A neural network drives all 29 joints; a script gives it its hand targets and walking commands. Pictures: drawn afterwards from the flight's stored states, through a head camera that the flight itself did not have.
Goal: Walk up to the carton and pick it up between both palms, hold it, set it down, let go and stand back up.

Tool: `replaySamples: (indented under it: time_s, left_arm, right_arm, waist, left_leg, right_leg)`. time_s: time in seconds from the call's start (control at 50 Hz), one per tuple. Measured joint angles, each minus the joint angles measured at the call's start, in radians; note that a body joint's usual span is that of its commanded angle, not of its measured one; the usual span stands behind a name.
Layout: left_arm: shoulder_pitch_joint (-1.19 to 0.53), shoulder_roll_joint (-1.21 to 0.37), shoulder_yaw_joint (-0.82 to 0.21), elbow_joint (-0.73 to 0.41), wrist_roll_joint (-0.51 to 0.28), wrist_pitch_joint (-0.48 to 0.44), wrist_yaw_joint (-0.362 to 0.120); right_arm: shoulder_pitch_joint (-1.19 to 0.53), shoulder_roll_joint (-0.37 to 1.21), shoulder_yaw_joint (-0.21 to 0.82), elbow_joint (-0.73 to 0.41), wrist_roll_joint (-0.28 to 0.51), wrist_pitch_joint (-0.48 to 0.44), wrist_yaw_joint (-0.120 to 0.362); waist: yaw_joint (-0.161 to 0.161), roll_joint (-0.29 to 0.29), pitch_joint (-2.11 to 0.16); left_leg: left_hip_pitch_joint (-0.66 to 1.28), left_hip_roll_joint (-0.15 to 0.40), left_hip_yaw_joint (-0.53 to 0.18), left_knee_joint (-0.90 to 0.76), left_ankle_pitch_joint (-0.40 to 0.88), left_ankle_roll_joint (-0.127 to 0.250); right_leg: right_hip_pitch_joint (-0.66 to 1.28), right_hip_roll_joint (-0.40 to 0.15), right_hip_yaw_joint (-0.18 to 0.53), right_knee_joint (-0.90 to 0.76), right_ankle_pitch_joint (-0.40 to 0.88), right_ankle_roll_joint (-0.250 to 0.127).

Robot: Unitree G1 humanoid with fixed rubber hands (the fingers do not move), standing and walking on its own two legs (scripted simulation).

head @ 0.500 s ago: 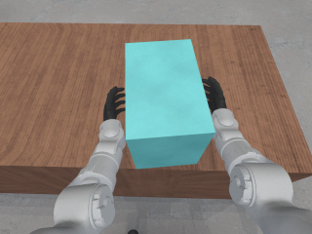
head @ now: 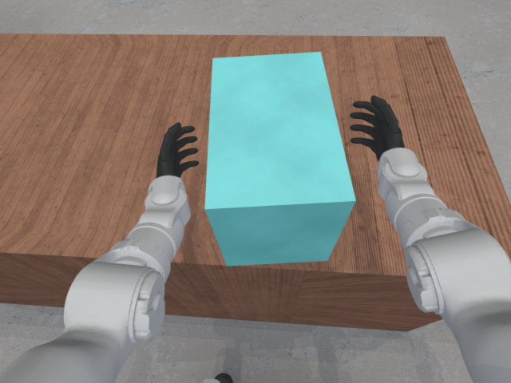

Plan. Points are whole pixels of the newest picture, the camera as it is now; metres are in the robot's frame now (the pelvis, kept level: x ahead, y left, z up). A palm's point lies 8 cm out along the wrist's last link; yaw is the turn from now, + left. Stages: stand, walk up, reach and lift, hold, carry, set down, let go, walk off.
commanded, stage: set down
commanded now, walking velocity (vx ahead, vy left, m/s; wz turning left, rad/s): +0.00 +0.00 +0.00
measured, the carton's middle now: (272, 162) +0.50 +0.04 +0.00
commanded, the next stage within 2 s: none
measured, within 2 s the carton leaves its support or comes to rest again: neither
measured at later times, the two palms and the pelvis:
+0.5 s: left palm (157, 139) +0.44 +0.20 +0.12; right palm (409, 110) +0.50 -0.15 +0.13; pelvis -0.01 +0.00 +0.01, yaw +0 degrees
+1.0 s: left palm (134, 144) +0.41 +0.22 +0.13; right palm (414, 115) +0.48 -0.15 +0.14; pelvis +0.00 +0.00 +0.03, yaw +1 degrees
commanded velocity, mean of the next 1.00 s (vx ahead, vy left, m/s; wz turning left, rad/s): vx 0.00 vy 0.00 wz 0.00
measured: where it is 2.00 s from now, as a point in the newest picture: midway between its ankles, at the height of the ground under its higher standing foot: outside the picture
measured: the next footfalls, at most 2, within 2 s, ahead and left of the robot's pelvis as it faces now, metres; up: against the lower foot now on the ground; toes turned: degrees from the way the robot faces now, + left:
none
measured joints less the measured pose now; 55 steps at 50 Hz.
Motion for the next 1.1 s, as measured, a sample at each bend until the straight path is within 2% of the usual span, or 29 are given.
replaySamples:
  time_s: [0.2, 0.4, 0.68, 0.78, 0.9, 1.1]
  left_arm:
    - [-0.016, 0.025, -0.041, -0.07, -0.042, 0.082, -0.018]
    - [-0.057, 0.021, -0.024, -0.089, -0.024, 0.148, -0.029]
    - [-0.059, 0.024, -0.004, -0.264, -0.006, 0.334, 0.018]
    - [-0.047, 0.031, 0.009, -0.32, 0.017, 0.392, 0.018]
    - [0.018, 0.025, 0.021, -0.373, 0.049, 0.412, 0.001]
    - [0.194, -0.006, 0.019, -0.471, 0.058, 0.359, -0.006]
  right_arm:
    - [-0.028, -0.059, 0.045, -0.035, 0.082, 0.069, 0.04]
    - [-0.047, -0.083, 0.095, -0.066, 0.122, 0.126, 0.04]
    - [-0.092, -0.124, 0.121, -0.152, 0.166, 0.255, 0.04]
    - [-0.081, -0.129, 0.116, -0.164, 0.165, 0.291, 0.039]
    - [-0.012, -0.113, 0.101, -0.184, 0.154, 0.285, 0.032]
    - [0.15, -0.084, 0.085, -0.285, 0.131, 0.211, 0.03]
  waist:
    - [0.01, 0.014, -0.005]
    - [0.018, 0.018, 0.005]
    - [0.027, 0.021, 0.036]
    - [0.024, 0.017, 0.056]
    - [0.012, 0.014, 0.089]
    - [-0.001, 0.031, 0.123]
  left_leg:
    - [0.025, -0.009, -0.004, -0.015, 0.012, 0.0]
    - [0.09, -0.017, 0.003, -0.065, 0.033, 0.004]
    - [0.188, -0.014, 0.0, -0.156, 0.076, 0.008]
    - [0.247, -0.015, -0.002, -0.192, 0.087, 0.007]
    - [0.317, -0.017, -0.007, -0.215, 0.088, 0.005]
    - [0.337, -0.018, -0.012, -0.198, 0.082, 0.004]
  right_leg:
    - [0.021, -0.004, 0.004, -0.001, 0.002, 0.002]
    - [0.079, -0.006, 0.019, -0.039, 0.019, 0.007]
    - [0.191, 0.006, 0.027, -0.16, 0.078, 0.012]
    - [0.254, 0.008, 0.028, -0.201, 0.092, 0.011]
    - [0.328, 0.009, 0.026, -0.228, 0.093, 0.01]
    - [0.35, 0.009, 0.025, -0.212, 0.086, 0.01]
